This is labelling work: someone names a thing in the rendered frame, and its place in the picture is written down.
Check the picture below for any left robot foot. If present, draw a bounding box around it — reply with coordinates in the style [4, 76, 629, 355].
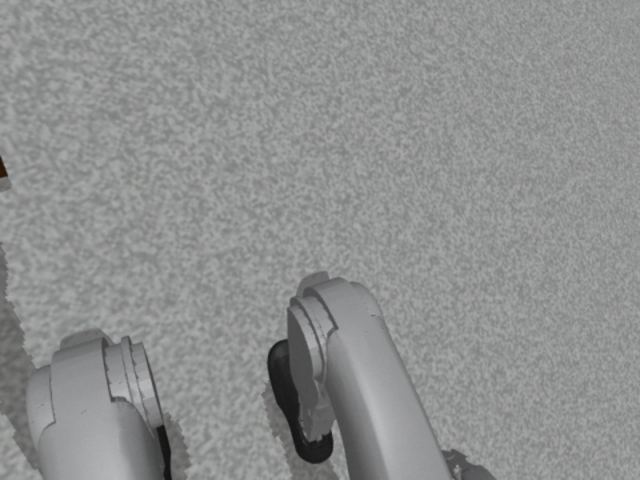
[156, 425, 172, 480]

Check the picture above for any right robot foot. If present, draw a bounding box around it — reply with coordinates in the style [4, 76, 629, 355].
[267, 339, 333, 464]

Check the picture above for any right robot hand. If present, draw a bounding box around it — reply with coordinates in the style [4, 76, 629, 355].
[442, 449, 497, 480]

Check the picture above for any small box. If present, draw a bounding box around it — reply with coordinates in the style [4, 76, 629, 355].
[0, 156, 8, 178]

